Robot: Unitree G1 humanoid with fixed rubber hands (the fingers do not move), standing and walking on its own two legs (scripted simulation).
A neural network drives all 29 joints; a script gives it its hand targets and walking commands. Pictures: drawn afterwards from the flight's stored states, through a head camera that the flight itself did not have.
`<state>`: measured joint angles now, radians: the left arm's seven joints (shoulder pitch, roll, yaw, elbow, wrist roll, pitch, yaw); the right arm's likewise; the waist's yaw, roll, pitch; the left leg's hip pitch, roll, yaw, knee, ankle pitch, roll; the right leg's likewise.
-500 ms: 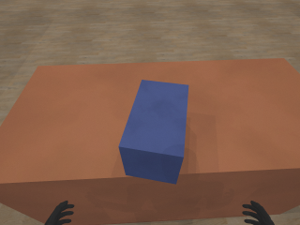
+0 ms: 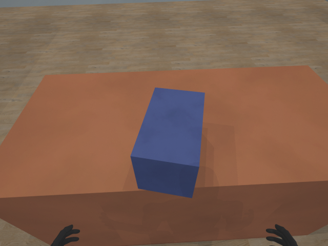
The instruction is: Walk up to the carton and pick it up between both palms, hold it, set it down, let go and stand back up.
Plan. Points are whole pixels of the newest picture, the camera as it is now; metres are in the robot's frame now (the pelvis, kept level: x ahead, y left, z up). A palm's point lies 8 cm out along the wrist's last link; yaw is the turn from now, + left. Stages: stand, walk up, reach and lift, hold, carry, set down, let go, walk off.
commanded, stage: stand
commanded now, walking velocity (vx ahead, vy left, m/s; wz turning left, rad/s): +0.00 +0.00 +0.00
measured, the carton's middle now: (172, 139) +0.42 -0.02 +0.00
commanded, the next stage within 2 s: none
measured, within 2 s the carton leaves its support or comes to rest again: neither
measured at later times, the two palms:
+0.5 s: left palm out of the picture +0.11 +0.29 -0.09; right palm out of the picture +0.07 -0.29 -0.09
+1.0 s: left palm out of the picture +0.09 +0.29 -0.09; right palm out of the picture +0.07 -0.29 -0.09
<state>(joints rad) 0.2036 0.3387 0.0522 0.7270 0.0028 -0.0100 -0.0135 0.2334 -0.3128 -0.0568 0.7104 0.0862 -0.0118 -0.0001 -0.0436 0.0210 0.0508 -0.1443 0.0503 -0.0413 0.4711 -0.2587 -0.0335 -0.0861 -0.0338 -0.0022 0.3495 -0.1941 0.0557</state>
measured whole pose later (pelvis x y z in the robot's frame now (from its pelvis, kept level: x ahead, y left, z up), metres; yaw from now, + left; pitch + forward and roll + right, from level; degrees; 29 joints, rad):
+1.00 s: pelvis -0.03 +0.00 +0.00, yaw +0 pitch -6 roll -2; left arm 0.20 0.34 0.05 0.83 0.00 -0.01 -0.02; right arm 0.23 -0.33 -0.05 0.80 0.09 -0.03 0.00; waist -0.04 0.03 0.05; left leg -0.14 0.05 -0.04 0.47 -0.23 -0.03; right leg -0.09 -0.03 0.00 0.35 -0.16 0.06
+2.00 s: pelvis -0.03 +0.00 +0.00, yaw +0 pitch -6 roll -2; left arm 0.20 0.34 0.05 0.87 0.00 -0.01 -0.02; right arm 0.23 -0.34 -0.05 0.83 0.09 -0.03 0.00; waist -0.04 0.04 0.05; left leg -0.14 0.05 -0.04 0.47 -0.22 -0.03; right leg -0.09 -0.03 0.00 0.35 -0.16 0.06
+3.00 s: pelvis -0.02 +0.00 +0.00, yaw +0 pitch -5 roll -2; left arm 0.20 0.33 0.05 0.90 0.00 -0.01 -0.02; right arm 0.23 -0.35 -0.05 0.86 0.09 -0.02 0.00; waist -0.04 0.05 0.05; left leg -0.14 0.05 -0.04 0.47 -0.24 -0.03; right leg -0.09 -0.03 0.00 0.35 -0.17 0.06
